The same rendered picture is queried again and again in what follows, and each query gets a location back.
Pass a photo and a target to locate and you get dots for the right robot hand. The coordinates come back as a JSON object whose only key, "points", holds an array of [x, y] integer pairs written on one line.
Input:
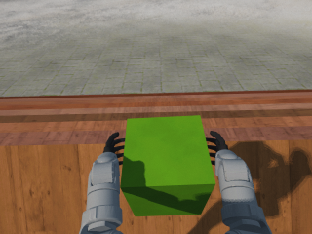
{"points": [[218, 141]]}

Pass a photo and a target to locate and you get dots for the carton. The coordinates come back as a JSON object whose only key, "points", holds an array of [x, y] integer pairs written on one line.
{"points": [[167, 169]]}

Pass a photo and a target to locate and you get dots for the left robot hand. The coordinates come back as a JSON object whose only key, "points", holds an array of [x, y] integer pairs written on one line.
{"points": [[109, 146]]}

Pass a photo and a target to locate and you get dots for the right robot forearm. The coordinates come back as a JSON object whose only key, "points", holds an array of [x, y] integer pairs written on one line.
{"points": [[240, 209]]}

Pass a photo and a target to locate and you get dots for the left robot forearm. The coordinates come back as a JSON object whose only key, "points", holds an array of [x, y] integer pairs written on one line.
{"points": [[103, 212]]}

